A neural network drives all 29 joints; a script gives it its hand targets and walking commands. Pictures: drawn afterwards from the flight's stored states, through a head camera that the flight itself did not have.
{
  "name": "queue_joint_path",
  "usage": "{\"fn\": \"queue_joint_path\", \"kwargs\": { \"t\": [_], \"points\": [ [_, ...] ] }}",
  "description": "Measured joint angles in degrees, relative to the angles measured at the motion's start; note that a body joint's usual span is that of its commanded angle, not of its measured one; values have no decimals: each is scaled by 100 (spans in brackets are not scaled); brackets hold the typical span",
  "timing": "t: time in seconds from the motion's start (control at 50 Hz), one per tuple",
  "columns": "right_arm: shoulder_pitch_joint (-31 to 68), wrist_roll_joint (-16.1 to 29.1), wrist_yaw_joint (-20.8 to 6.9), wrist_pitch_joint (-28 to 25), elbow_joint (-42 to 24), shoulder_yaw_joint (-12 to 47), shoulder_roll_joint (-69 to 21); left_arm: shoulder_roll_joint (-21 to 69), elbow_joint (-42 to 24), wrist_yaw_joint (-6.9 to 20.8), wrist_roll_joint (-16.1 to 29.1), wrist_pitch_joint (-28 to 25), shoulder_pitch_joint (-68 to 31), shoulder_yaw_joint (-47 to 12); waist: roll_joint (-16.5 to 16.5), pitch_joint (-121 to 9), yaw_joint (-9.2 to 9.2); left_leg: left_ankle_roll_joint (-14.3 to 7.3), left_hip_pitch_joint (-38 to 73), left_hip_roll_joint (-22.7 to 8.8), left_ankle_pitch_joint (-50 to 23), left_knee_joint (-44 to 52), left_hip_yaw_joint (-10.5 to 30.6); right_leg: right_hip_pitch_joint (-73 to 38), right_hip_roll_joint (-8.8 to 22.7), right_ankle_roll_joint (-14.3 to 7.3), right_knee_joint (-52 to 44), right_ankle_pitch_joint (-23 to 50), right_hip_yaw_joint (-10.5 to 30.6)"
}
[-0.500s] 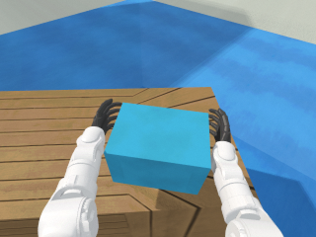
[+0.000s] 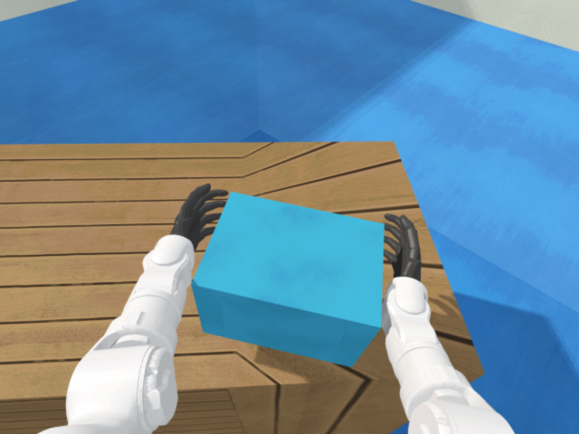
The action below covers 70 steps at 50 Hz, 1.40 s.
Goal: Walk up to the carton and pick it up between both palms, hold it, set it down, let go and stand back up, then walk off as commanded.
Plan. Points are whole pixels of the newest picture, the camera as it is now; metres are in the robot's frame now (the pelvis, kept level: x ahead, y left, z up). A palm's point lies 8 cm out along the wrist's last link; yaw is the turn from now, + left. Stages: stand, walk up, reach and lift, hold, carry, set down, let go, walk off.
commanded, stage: set down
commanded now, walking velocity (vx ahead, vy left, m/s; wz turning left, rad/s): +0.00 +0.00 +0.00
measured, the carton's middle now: (291, 279) +0.35 +0.00 +0.00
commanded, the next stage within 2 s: none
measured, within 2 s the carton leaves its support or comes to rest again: rests again in 0.78 s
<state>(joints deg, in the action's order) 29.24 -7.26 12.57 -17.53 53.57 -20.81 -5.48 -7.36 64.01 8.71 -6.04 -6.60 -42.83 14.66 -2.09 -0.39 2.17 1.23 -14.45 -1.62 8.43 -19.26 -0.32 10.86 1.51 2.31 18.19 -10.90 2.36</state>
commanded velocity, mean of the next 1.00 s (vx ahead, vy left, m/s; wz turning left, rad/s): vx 0.00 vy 0.00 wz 0.00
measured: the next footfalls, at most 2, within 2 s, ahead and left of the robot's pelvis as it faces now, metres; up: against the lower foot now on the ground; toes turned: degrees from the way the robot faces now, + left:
none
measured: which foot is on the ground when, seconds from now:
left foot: down 0.00-1.00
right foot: down 0.00-1.00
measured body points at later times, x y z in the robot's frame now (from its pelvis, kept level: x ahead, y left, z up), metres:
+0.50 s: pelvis +0.01 +0.01 +0.00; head +0.09 +0.04 +0.44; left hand +0.43 +0.16 +0.00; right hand +0.36 -0.16 -0.02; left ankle +0.01 +0.13 -0.75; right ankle -0.02 -0.15 -0.75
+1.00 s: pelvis +0.01 +0.02 -0.01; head +0.10 +0.04 +0.43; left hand +0.43 +0.16 -0.02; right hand +0.36 -0.16 -0.03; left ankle +0.01 +0.13 -0.75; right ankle -0.02 -0.15 -0.75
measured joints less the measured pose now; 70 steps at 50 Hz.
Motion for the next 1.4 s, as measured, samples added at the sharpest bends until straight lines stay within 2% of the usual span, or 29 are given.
{"fn": "queue_joint_path", "kwargs": {
  "t": [0.26,0.74,1.4],
  "points": [
    [47,0,52,-760,630,-148,1,-39,399,51,0,-509,-53,0,0,-163,0,-32,-583,0,145,-294,0,444,2,30,0,3,0],
    [177,-159,1,-1628,1251,-597,1,-49,817,63,-132,-1154,-224,0,0,-302,0,-48,-1325,0,170,-465,0,1105,2,48,1,56,-1],
    [444,-696,-166,-1752,1392,-1241,10,-45,978,-173,-442,-1389,-386,0,0,-243,6,-118,-1557,-1,173,-620,0,1264,0,75,1,133,-1]
  ]
}}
